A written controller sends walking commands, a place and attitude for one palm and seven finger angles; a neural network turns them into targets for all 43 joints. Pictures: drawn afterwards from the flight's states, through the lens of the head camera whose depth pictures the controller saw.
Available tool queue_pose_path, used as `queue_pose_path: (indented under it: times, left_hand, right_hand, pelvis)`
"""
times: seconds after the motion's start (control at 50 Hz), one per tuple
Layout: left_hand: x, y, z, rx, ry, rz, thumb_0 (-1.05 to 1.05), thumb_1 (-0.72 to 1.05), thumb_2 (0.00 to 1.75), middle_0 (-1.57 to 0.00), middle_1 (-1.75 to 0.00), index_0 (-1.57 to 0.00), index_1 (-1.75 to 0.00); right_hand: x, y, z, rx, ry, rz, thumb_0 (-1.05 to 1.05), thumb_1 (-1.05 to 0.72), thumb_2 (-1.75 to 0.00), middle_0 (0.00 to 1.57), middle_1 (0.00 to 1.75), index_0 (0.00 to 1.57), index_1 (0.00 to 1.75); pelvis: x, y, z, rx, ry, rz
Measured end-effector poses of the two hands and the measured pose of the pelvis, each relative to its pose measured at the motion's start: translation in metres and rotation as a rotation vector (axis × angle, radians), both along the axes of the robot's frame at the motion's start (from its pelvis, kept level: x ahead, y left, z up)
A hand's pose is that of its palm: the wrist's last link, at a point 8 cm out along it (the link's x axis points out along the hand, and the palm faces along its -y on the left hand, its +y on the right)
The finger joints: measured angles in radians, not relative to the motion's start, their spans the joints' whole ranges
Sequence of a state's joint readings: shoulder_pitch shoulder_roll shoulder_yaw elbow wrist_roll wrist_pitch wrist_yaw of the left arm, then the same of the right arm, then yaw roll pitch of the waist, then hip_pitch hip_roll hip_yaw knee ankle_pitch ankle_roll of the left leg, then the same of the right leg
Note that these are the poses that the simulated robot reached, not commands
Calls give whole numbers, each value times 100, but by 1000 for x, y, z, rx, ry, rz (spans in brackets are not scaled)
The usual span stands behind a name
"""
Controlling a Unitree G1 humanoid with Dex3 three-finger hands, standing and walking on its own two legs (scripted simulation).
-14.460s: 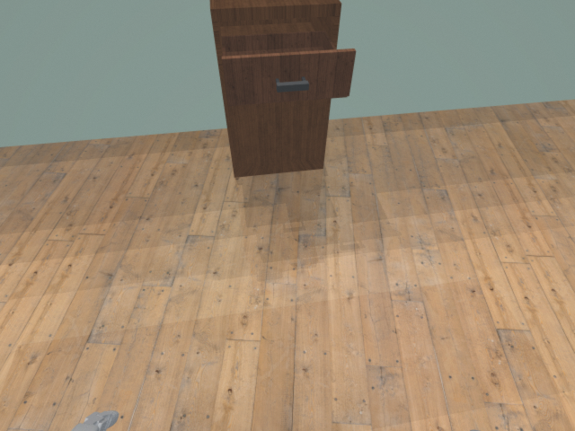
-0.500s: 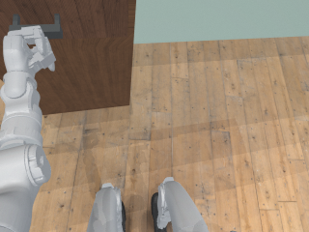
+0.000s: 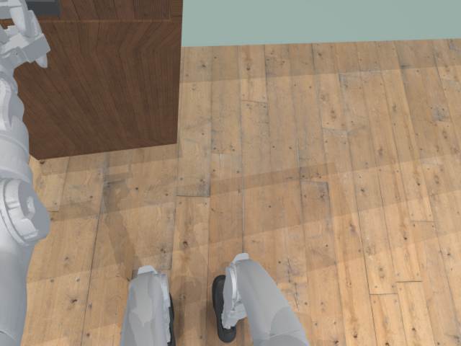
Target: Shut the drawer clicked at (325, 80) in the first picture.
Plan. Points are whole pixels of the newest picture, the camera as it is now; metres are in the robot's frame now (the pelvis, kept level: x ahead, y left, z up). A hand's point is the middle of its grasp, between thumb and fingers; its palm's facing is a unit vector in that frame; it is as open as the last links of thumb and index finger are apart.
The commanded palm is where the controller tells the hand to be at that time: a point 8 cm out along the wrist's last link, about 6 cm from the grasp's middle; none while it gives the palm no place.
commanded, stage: pull the fist back off the drawer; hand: left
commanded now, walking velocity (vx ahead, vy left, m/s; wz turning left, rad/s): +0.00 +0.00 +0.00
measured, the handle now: out of the picture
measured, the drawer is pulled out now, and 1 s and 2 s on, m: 0.00 0.00 0.00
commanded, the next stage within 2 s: draw the hand back to the body in 0.80 s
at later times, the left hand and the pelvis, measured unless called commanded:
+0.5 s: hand (37, 36) +0.57 +0.22 +0.05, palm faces +0.10 -0.99 -0.04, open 3.3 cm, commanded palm +0.56 +0.22 +0.06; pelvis -0.02 +0.01 -0.01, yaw -1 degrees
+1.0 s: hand (33, 43) +0.55 +0.22 +0.06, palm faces +0.11 -0.99 -0.04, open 3.3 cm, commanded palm +0.50 +0.24 +0.08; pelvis +0.04 +0.02 +0.03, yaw -1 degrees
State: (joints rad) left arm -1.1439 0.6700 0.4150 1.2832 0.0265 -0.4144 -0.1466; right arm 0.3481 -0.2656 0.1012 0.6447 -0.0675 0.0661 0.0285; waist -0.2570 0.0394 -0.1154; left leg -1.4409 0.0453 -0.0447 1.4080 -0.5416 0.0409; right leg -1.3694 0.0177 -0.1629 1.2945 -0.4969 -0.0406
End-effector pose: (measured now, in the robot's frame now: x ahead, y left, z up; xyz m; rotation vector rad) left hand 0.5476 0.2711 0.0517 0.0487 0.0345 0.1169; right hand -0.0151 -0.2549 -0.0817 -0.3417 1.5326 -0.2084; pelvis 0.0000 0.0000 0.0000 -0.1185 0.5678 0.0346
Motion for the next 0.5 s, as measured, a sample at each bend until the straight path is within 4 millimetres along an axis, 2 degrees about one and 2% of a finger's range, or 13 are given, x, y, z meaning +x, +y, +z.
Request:
queue_pose_path:
  times: [0.26,0.5]
  left_hand:
    - [2,3,2,8,13,-11,7,69,99,-140,-160,-140,-160]
    - [-1,1,0,-11,2,-20,6,75,94,-140,-160,-140,-160]
  right_hand:
    - [-14,-5,-2,-35,-37,14,0,-90,-90,20,30,21,30]
    - [-24,10,-3,0,-27,-13,0,-90,-90,20,30,21,30]
  pelvis:
    - [-16,-2,-9,-8,10,-1]
    - [-17,6,-8,-12,9,-14]
